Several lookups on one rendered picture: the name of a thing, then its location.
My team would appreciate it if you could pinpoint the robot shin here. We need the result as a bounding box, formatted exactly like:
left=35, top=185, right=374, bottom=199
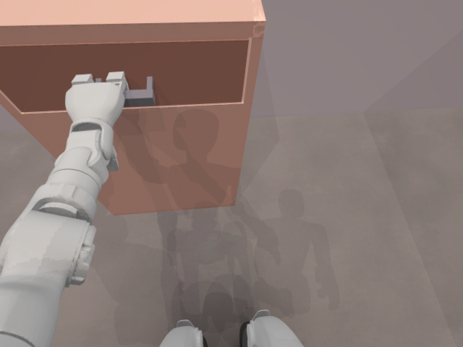
left=247, top=310, right=271, bottom=347
left=177, top=320, right=195, bottom=328

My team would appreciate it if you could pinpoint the robot left shin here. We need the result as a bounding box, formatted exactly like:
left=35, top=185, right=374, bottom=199
left=177, top=320, right=195, bottom=328

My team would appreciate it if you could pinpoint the robot left upper arm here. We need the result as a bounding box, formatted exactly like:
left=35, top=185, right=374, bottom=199
left=0, top=210, right=96, bottom=347

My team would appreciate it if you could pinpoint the left robot hand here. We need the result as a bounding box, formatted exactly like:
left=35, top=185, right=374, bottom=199
left=65, top=72, right=129, bottom=171

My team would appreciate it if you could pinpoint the drawer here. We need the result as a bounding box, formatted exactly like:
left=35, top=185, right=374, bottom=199
left=0, top=38, right=249, bottom=112

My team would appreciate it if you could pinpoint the left robot forearm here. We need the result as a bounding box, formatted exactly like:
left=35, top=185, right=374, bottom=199
left=0, top=118, right=114, bottom=275

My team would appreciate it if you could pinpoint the handle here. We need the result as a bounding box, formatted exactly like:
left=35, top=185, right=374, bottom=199
left=95, top=77, right=155, bottom=107

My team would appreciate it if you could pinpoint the cabinet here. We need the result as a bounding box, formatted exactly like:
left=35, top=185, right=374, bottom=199
left=0, top=0, right=266, bottom=215

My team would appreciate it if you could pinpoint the robot right shin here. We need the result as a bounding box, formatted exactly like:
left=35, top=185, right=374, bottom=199
left=247, top=310, right=271, bottom=347

